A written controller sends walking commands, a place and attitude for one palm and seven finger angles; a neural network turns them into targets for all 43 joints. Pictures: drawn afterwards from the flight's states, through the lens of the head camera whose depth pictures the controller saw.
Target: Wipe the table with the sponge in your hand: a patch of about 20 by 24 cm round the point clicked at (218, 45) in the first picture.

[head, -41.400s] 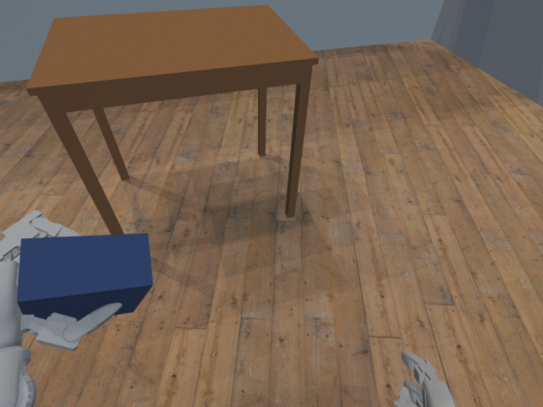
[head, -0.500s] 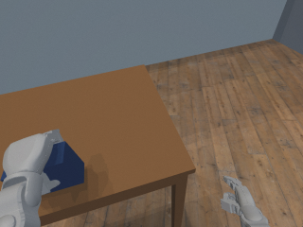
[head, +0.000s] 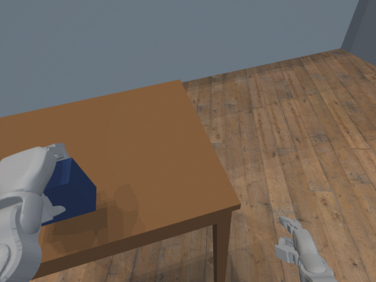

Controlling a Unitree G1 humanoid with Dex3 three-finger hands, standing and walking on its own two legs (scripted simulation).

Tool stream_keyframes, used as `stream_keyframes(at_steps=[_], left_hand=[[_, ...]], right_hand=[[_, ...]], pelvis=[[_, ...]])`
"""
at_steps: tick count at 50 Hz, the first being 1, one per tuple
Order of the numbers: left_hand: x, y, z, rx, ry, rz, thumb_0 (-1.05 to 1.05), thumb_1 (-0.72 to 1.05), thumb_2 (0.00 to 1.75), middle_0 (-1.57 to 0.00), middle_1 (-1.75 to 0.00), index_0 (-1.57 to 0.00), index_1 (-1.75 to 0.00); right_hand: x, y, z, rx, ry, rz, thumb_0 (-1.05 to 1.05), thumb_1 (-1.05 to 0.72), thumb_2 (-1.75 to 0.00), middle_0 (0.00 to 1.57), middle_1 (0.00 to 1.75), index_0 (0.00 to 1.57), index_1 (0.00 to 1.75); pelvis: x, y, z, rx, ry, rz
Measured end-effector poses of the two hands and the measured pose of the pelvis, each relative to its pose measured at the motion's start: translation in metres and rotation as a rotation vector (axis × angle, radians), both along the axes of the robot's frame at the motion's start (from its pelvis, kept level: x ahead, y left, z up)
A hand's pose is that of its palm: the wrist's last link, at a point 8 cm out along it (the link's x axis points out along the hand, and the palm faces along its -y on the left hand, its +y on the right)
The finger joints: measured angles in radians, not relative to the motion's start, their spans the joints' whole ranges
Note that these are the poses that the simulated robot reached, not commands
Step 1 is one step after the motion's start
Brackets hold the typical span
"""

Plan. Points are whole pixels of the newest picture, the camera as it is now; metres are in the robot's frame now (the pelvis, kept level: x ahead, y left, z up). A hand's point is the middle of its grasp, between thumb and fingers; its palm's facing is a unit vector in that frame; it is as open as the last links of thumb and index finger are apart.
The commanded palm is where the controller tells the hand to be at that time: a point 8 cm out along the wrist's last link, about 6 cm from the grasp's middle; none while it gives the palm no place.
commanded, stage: lift the sponge slowly off the table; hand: left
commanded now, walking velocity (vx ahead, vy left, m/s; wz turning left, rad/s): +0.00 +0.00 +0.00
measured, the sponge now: (55, 198) +0.21 +0.31 +0.11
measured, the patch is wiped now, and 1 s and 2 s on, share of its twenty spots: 1.00 1.00 1.00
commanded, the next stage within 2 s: bring the sponge back beside the body in 0.80 s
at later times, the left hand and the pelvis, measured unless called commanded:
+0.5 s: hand (41, 170) +0.22 +0.30 +0.19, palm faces +0.19 -0.08 -0.98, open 9.6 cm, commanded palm +0.17 +0.30 +0.25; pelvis -0.01 +0.01 +0.00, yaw +0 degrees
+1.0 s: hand (46, 161) +0.23 +0.30 +0.19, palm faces +0.19 -0.09 -0.98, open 9.6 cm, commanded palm +0.18 +0.30 +0.26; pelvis -0.01 +0.00 +0.00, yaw +0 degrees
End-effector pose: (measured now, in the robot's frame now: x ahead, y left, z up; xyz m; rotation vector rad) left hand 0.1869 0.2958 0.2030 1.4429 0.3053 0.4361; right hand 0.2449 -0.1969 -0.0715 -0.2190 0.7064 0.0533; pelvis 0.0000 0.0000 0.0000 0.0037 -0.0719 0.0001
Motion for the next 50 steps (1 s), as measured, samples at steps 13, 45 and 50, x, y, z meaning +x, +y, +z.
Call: stream_keyframes(at_steps=[13, 45, 50], left_hand=[[0.000, 0.000, 0.015, 0.012, -0.031, -0.041, -0.01, -0.48, 1.09, -0.76, -1.39, -0.80, -1.36], [0.016, -0.004, 0.044, -0.013, -0.115, -0.026, -0.01, -0.48, 1.09, -0.76, -1.39, -0.80, -1.36], [0.017, -0.004, 0.039, -0.018, -0.087, -0.029, -0.01, -0.48, 1.09, -0.76, -1.39, -0.80, -1.36]], right_hand=[[-0.005, 0.001, 0.000, -0.008, -0.013, -0.004, 0.02, -0.90, -0.90, 0.20, 0.30, 0.20, 0.30], [-0.002, 0.013, 0.005, 0.032, -0.027, 0.027, 0.01, -0.90, -0.90, 0.20, 0.30, 0.20, 0.30], [-0.003, 0.007, 0.002, 0.019, -0.019, 0.019, 0.02, -0.90, -0.90, 0.20, 0.30, 0.20, 0.30]], pelvis=[[-0.005, 0.003, 0.000, -0.001, -0.002, 0.004], [-0.011, 0.003, 0.001, 0.004, 0.011, -0.001], [-0.009, 0.002, 0.000, 0.004, 0.013, 0.001]])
